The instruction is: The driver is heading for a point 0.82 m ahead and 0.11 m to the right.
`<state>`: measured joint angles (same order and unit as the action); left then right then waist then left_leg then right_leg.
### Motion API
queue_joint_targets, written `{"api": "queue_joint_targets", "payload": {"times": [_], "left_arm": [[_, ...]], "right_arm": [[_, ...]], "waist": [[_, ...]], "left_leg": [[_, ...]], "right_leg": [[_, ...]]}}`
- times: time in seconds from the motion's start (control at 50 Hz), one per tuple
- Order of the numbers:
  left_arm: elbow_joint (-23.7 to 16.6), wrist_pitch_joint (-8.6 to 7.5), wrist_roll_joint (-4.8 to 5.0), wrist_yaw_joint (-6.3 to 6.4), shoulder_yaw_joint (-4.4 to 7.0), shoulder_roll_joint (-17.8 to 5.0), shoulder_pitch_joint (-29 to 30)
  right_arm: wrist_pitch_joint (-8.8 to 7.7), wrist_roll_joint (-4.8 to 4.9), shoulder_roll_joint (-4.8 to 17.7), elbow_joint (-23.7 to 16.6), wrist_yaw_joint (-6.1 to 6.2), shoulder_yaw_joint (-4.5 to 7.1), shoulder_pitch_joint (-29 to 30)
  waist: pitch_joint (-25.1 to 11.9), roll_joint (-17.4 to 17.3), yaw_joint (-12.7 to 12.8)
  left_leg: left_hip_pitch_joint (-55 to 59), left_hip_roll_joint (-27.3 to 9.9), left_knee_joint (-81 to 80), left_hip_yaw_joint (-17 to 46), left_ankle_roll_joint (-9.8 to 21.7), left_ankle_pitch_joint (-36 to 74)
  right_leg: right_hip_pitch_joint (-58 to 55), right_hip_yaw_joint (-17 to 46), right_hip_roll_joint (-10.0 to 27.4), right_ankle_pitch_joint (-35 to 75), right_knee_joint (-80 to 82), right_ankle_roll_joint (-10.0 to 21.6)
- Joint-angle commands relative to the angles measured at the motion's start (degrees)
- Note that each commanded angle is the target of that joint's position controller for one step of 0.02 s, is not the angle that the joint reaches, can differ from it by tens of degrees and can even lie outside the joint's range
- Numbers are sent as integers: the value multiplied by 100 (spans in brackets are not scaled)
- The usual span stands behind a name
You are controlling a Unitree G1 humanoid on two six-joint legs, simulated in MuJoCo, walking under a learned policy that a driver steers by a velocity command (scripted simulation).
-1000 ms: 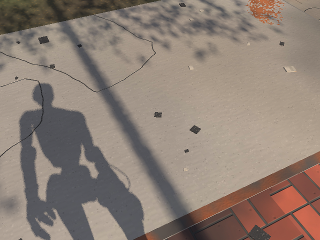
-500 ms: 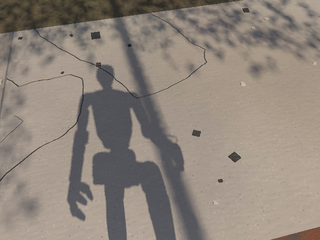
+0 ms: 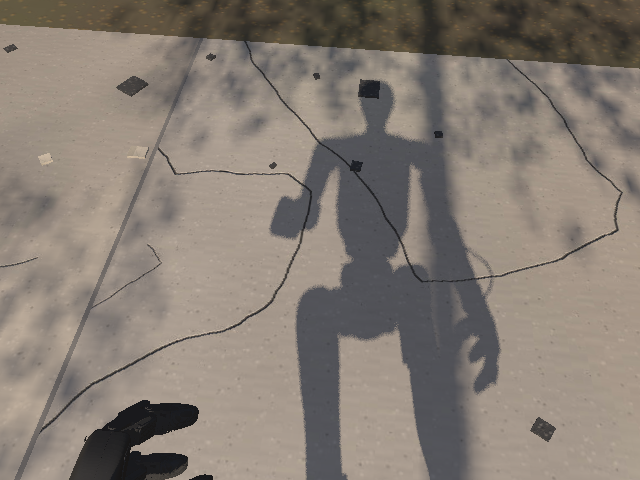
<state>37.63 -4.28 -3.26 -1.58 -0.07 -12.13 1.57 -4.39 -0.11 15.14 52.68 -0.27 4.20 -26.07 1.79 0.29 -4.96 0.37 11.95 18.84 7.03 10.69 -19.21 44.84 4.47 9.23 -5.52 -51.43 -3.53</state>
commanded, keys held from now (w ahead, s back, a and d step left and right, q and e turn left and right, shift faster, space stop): w+shift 0.22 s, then shift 0.28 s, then e+shift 0.50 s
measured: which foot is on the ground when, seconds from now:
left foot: down 0.00-0.16, up 0.18-0.52, down 0.54-1.00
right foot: up 0.00-0.14, down 0.16-0.54, up 0.56-1.00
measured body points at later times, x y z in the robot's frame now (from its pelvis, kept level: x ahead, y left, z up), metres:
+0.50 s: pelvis +0.43 -0.03 +0.00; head +0.47 -0.01 +0.45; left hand +0.31 +0.21 -0.13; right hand +0.71 -0.18 -0.08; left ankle +0.59 +0.09 -0.70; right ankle +0.33 -0.15 -0.73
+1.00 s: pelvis +0.54 -0.03 -0.01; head +0.55 -0.05 +0.44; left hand +0.71 +0.22 -0.10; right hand +0.63 -0.31 -0.12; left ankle +0.60 +0.08 -0.73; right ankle +0.53 -0.12 -0.73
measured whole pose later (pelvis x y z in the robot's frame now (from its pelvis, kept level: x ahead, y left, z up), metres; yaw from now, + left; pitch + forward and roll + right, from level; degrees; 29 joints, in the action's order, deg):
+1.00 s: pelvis +0.54 -0.03 -0.01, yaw -9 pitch +0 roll +2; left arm 40.5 5.3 -0.8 -3.0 3.9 -15.3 -10.8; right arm -0.2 -1.8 15.2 43.0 1.1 2.9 -10.7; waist 2.0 -0.8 0.2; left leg -18.8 -7.2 33.5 -18.2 1.4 -13.4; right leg 19.3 -5.1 3.0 -19.8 -38.7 1.5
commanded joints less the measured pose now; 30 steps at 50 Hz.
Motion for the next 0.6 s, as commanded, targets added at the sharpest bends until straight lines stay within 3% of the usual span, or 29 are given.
{"api": "queue_joint_targets", "payload": {"times": [0.02, 0.06, 0.08, 0.1, 0.12, 0.14, 0.16, 0.18, 0.2, 0.22, 0.24, 0.26, 0.28, 0.3, 0.32, 0.36, 0.4, 0.44, 0.48, 0.52, 0.54, 0.56, 0.58, 0.6], "left_arm": [[-506, -13, 108, -27, 35, -417, 482], [-549, -42, 134, 10, 46, -481, 433], [-507, -59, 119, 55, 104, -619, 161], [-351, -80, 141, 112, 229, -908, -434], [-133, -83, 210, 193, 381, -1223, -1298], [213, -60, 242, 294, 495, -1416, -2490], [438, -52, 89, 388, 581, -1728, -3433], [495, -92, -91, 256, 660, -2081, -2918], [267, -63, -36, 122, 622, -1386, -2118], [286, -83, 26, 82, 513, -908, -1800], [438, -111, -21, 69, 446, -679, -1785], [634, -164, -16, 86, 377, -570, -1993], [845, -228, 16, 79, 331, -516, -2189], [1014, -311, 111, 43, 307, -496, -2374], [1114, -374, 194, 17, 301, -564, -2423], [1146, -413, 246, 8, 301, -762, -2205], [1118, -370, 295, 7, 291, -803, -1884], [1234, -357, 372, -5, 308, -933, -2194], [1312, -310, 410, 35, 343, -1086, -2306], [1414, -198, 445, 112, 329, -1104, -2506], [1403, -148, 459, 135, 318, -1078, -2743], [1324, -87, 519, 178, 210, -538, -3399], [1411, 61, 684, 289, 214, -554, -3927], [1381, 158, 514, 331, 310, -895, -3559]], "right_arm": [[-123, 66, 965, -383, -20, 227, -56], [-149, 94, 938, -347, 3, 206, -66], [-178, 73, 1015, -340, 33, 214, -52], [-198, 8, 1181, -349, 56, 241, 39], [-203, -96, 1402, -382, 59, 286, 284], [-191, -185, 1353, -464, 45, 286, 718], [-227, -253, 605, -648, 35, 108, 873], [-224, 242, -47, -830, -6, -90, -563], [-146, 45, 450, -638, 92, -111, -128], [-101, -48, 610, -723, 27, -77, 563], [-86, -119, 566, -826, -17, -92, 987], [-50, -189, 455, -970, -74, -117, 1246], [12, -207, 313, -1023, -113, -154, 1170], [54, -216, 232, -1055, -100, -178, 1159], [80, -235, 210, -1097, -95, -193, 1164], [60, -271, 228, -1310, -139, -240, 1495], [16, -217, 57, -1413, -244, -380, 1831], [-5, -190, 53, -1354, -294, -418, 1969], [-5, -273, 259, -1204, -233, -370, 1770], [-89, -410, 445, -823, -140, -292, 934], [-162, -488, 686, -723, -88, -235, 603], [-177, -548, 998, -782, -46, -173, 261], [-109, -146, 875, -891, -52, -150, 273], [-36, 23, 730, -1052, -18, -137, 725]], "waist": [[312, -245, -25], [84, -339, -38], [-174, -479, 106], [-570, -613, 431], [-1047, -709, 1001], [-1414, -599, 1728], [-1847, 274, 1914], [-2550, 2576, 697], [-1791, 1073, 761], [-1009, 234, 802], [-456, -287, 763], [-219, -277, 699], [-110, -40, 553], [-71, 61, 473], [-47, 165, 376], [30, 463, 268], [-32, 679, 244], [-219, 691, 373], [-244, 604, 286], [-527, 376, -23], [-764, 43, -81], [-1697, -1164, 59], [-2910, -1188, 171], [-2569, -540, 245]], "left_leg": [[-1227, -1135, -790, 1118, 412, 3971], [-626, -1228, -515, 967, 203, 5125], [-276, -1337, -127, 1035, 91, 5847], [92, -1477, 551, 1121, -29, 6421], [192, -1552, 1541, 1115, -106, 6649], [-347, -1318, 2959, 879, -166, 6065], [-1644, -900, 5203, 624, -208, 2752], [-3350, -171, 6745, 298, -495, -673], [-3962, -799, 6697, 188, -353, -64], [-3965, -1022, 6379, 111, -383, 379], [-3875, -1121, 6104, 68, -413, 423], [-3810, -1196, 5923, 120, -452, 316], [-3700, -1196, 5798, 99, -533, 112], [-3709, -1189, 5518, 100, -593, -46], [-3734, -1163, 5112, 66, -645, -104], [-3518, -1088, 3949, -269, -740, 431], [-2484, -1035, 2238, -790, -766, 1564], [-1698, -888, 1648, -1003, -726, 2507], [-1501, -850, 1312, -979, -583, 2568], [-704, -881, 805, -855, -375, 2894], [-47, -1482, 790, -463, -308, 4675], [1236, -3385, 1470, 984, 382, 8507], [1890, -4009, 1629, 1824, 1029, 9591], [1300, -3750, 1292, 1456, 950, 8530]], "right_leg": [[-1410, -769, -663, 1149, 1258, 173], [-1946, -835, -867, 1364, 1914, 405], [-2402, -771, -1002, 1280, 2084, 497], [-2965, -634, -1118, 934, 2107, 580], [-3702, -574, -1074, 480, 2098, 665], [-4823, -619, -869, 184, 2190, 697], [-6051, 469, 81, -1410, 1778, 750], [-7012, 4367, 1644, -1906, 3187, 1694], [-6297, 4384, 1302, -3410, 3609, 1749], [-5363, 3375, 1050, -3131, 3678, 1695], [-4617, 2667, 845, -1837, 3688, 1631], [-4218, 2012, 682, -278, 3620, 1583], [-3934, 1570, 657, 1146, 3597, 1573], [-3900, 1195, 611, 2337, 3591, 1498], [-3856, 813, 555, 3065, 3638, 1412], [-3525, 24, 230, 3925, 3852, 1280], [-2965, -758, -308, 3717, 3947, 1058], [-2988, -693, -262, 3387, 3902, 988], [-3438, -578, -105, 3633, 3458, 902], [-3685, -564, -271, 3566, 2078, 715], [-3317, -609, -558, 2252, 1019, 607], [-2414, -853, -1155, -2038, -1130, 466], [-2039, -84, -1395, -3377, -2314, 469], [-1760, 23, -1166, -3027, -2488, 451]]}}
